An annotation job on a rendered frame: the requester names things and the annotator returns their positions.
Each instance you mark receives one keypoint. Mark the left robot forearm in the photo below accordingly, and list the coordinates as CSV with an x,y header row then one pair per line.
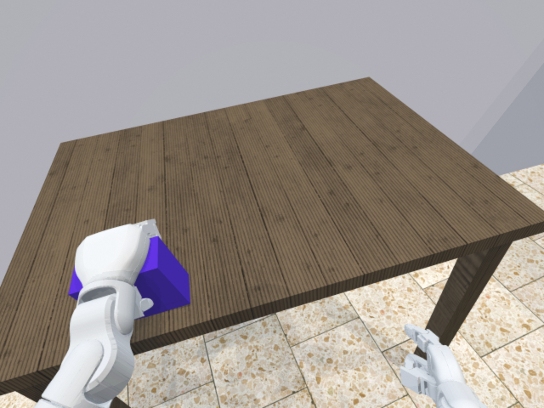
x,y
99,362

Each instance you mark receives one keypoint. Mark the sponge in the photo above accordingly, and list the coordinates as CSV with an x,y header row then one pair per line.
x,y
162,279

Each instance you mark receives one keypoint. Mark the right robot forearm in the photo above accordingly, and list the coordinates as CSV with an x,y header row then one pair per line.
x,y
454,394

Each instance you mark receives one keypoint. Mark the right robot hand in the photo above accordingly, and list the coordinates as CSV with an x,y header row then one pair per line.
x,y
424,376

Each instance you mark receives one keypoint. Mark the left robot hand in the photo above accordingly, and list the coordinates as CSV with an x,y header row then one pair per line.
x,y
117,254

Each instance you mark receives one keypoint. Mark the table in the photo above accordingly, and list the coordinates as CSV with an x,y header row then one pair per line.
x,y
267,205

